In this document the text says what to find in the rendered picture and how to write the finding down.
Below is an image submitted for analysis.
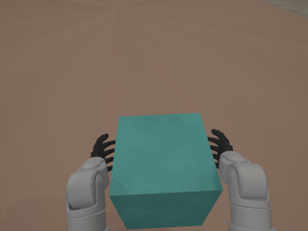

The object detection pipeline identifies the robot right hand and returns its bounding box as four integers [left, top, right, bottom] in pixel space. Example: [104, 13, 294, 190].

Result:
[207, 129, 233, 168]

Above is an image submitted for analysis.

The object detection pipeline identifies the right robot forearm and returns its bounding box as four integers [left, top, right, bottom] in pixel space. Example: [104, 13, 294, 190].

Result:
[218, 150, 277, 231]

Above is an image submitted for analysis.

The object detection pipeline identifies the left robot forearm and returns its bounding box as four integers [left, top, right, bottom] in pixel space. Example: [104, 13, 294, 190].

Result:
[65, 157, 110, 231]

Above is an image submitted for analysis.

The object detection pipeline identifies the robot left hand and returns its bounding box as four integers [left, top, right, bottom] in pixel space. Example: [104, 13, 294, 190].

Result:
[90, 134, 116, 172]

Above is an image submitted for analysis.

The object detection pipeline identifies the carton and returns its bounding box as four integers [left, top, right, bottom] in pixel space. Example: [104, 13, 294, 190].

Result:
[109, 113, 223, 230]

